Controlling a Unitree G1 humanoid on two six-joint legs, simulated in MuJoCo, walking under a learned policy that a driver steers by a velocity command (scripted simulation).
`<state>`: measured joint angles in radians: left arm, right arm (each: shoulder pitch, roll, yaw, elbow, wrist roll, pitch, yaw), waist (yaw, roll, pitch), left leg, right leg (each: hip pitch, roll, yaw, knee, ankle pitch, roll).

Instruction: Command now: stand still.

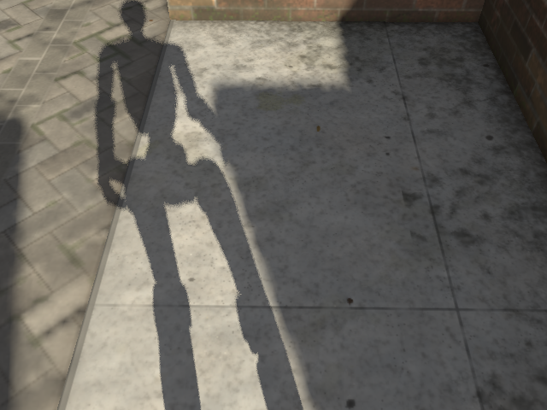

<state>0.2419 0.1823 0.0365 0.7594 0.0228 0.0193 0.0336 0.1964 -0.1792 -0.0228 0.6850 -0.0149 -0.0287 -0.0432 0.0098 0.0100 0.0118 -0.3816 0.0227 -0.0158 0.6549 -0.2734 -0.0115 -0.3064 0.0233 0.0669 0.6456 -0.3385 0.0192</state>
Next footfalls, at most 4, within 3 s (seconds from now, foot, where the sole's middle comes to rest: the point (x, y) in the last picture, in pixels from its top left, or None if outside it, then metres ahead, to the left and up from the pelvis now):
1.92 right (318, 399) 0.54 -0.07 -0.76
2.38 left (262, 241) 1.01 0.08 -0.76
2.84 right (318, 140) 1.48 -0.11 -0.76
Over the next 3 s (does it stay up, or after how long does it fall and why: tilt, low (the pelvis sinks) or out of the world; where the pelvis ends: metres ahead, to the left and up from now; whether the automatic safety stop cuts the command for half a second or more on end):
stays up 1.40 -0.04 0.01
